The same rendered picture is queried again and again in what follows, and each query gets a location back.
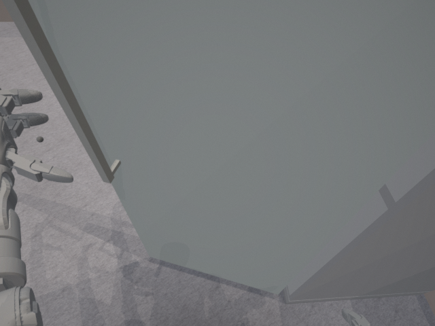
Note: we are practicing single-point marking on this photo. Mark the robot left forearm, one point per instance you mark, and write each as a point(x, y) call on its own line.
point(12, 268)

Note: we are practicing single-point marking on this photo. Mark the handle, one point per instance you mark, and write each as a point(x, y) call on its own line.
point(26, 21)

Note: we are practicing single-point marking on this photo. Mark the right robot hand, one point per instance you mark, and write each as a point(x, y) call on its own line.
point(354, 319)

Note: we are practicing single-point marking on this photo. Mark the left robot hand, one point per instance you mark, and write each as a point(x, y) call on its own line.
point(11, 127)

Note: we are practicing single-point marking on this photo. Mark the fridge door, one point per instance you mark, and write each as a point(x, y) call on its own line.
point(250, 132)

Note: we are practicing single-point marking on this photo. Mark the robot left upper arm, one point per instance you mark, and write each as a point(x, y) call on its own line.
point(18, 307)

